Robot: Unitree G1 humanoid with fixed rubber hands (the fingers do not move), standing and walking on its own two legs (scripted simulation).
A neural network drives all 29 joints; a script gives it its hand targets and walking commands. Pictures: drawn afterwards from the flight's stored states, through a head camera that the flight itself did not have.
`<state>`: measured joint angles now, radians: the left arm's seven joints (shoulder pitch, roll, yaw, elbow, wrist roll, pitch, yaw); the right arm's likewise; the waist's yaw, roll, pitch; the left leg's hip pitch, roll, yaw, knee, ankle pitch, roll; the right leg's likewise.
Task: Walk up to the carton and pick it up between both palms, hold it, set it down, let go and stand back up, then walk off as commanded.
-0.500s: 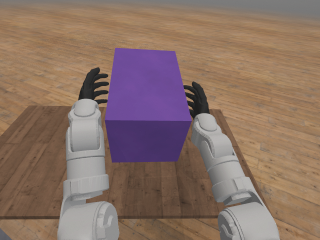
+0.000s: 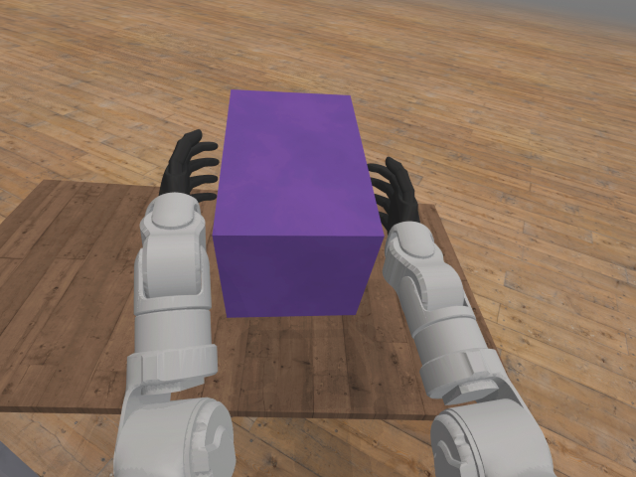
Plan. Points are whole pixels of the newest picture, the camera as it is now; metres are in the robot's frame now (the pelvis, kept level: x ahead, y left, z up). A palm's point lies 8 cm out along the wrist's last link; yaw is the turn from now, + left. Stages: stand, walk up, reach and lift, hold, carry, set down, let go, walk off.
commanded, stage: hold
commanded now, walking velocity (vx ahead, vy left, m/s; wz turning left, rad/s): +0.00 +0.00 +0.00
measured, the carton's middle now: (292, 200) +0.44 +0.00 +0.17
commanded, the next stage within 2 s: none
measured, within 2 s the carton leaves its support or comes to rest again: neither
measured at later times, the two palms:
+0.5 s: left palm (162, 215) +0.37 +0.16 +0.20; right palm (385, 226) +0.36 -0.11 +0.18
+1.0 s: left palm (170, 209) +0.37 +0.14 +0.21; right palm (393, 229) +0.36 -0.12 +0.18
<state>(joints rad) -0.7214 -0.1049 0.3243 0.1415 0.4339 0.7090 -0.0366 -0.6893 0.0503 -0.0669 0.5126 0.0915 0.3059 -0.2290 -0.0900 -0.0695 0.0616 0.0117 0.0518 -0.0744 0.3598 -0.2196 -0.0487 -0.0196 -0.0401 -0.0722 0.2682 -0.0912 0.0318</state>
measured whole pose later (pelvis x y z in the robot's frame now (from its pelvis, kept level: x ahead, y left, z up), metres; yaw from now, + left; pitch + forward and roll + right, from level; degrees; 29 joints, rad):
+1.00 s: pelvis +0.00 +0.00 +0.00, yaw -1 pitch -11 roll -1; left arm -0.69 -0.12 0.40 0.11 0.46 0.72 -0.10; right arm -0.68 0.05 0.01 0.50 0.12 0.34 -0.28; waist -0.07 -0.04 0.09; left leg 0.06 0.05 -0.06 0.32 -0.20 -0.05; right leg 0.02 -0.04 -0.06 0.25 -0.08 0.03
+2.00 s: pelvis +0.00 +0.00 +0.00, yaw +1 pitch -10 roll -1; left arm -0.67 -0.10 0.34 0.10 0.44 0.72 -0.07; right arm -0.66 0.07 -0.03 0.51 0.11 0.30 -0.25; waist -0.11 -0.06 0.08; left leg 0.03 0.05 -0.08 0.35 -0.22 -0.05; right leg 0.01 -0.04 -0.08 0.25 -0.09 0.03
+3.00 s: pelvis +0.01 +0.00 +0.00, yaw +0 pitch -12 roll -1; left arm -0.58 -0.12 0.38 0.03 0.42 0.72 -0.11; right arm -0.60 0.06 0.08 0.44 0.16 0.32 -0.31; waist -0.09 -0.06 0.13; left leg 0.09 0.05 -0.07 0.33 -0.22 -0.04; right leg 0.06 -0.04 -0.07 0.23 -0.09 0.04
